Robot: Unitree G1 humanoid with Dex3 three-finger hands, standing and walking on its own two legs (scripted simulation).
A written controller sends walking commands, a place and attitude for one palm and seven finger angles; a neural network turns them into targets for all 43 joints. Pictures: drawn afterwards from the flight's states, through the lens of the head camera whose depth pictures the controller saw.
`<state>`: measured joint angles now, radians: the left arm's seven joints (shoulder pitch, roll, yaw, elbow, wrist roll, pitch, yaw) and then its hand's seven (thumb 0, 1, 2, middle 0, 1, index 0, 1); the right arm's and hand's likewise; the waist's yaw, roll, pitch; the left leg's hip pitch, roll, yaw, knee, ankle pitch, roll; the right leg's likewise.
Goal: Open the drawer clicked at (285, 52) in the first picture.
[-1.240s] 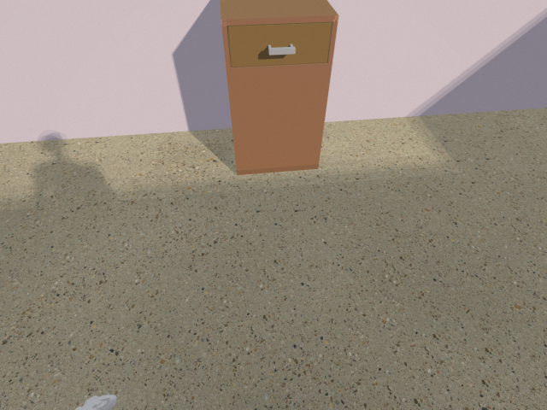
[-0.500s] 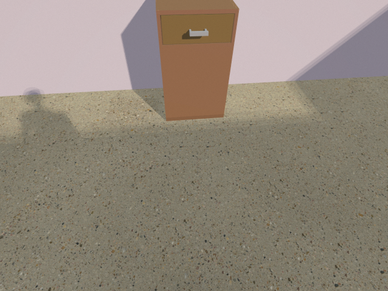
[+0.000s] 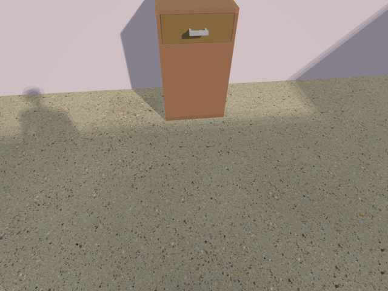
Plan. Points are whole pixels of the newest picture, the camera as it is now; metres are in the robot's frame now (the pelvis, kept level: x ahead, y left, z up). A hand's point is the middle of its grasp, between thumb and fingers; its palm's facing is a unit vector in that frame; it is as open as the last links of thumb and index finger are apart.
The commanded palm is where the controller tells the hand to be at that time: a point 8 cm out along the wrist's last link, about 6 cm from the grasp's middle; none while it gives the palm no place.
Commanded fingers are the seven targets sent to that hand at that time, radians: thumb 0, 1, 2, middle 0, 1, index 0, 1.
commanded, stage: look at it before walking up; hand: left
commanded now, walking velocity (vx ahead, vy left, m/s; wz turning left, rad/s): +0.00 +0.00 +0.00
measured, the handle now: (198, 31) +1.44 +0.07 -0.08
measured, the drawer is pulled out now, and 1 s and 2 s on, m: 0.00 0.00 0.00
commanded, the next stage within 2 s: walk to a spot facing it in 0.20 s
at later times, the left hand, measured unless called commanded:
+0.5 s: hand out of the picture +0.06 +0.22 -0.17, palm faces -0.06 -0.96 -0.28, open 7.3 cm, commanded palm none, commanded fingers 0.00 0.90 0.90 -0.20 -0.30 -0.20 -0.30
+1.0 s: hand out of the picture +0.14 +0.10 -0.16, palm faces -0.20 -0.96 -0.18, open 7.3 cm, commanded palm none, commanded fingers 0.00 0.90 0.90 -0.20 -0.30 -0.20 -0.30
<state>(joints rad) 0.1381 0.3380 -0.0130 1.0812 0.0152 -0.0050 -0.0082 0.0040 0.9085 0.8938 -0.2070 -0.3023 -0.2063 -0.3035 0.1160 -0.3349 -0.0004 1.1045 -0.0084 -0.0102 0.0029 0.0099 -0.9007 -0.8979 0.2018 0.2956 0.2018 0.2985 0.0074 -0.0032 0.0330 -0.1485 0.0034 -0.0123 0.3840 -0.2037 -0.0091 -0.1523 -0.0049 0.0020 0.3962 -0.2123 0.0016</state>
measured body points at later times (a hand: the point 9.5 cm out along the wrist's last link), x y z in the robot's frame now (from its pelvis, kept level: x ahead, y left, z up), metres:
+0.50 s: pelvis +0.02 -0.01 -0.01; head +0.01 -0.01 +0.44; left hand +0.07 +0.27 -0.15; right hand +0.07 -0.28 -0.15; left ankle +0.00 +0.13 -0.74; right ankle +0.00 -0.12 -0.74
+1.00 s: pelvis +0.16 -0.07 +0.00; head +0.18 -0.09 +0.45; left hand +0.15 +0.15 -0.15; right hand +0.19 -0.33 -0.15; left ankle +0.28 +0.05 -0.67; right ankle +0.05 -0.12 -0.74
